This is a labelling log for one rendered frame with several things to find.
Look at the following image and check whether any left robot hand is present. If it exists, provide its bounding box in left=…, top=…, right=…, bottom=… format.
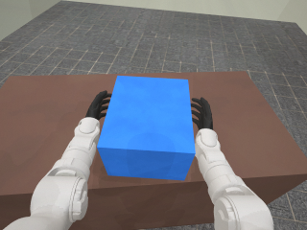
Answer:
left=85, top=90, right=112, bottom=121

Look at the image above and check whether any carton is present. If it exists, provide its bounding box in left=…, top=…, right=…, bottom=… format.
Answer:
left=97, top=76, right=196, bottom=181

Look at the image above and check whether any right robot upper arm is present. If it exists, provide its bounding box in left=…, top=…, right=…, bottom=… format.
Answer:
left=214, top=195, right=273, bottom=230

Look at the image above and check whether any left robot upper arm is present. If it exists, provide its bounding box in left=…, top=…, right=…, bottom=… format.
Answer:
left=3, top=175, right=88, bottom=230

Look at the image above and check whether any right robot hand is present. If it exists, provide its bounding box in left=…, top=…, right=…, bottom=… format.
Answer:
left=190, top=97, right=213, bottom=130

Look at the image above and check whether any pedestal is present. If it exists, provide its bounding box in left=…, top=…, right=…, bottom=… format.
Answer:
left=0, top=71, right=307, bottom=230

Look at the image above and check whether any robot left forearm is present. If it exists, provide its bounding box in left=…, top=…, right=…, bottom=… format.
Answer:
left=30, top=117, right=100, bottom=214

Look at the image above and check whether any robot right forearm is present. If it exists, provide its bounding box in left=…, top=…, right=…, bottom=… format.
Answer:
left=195, top=128, right=274, bottom=230

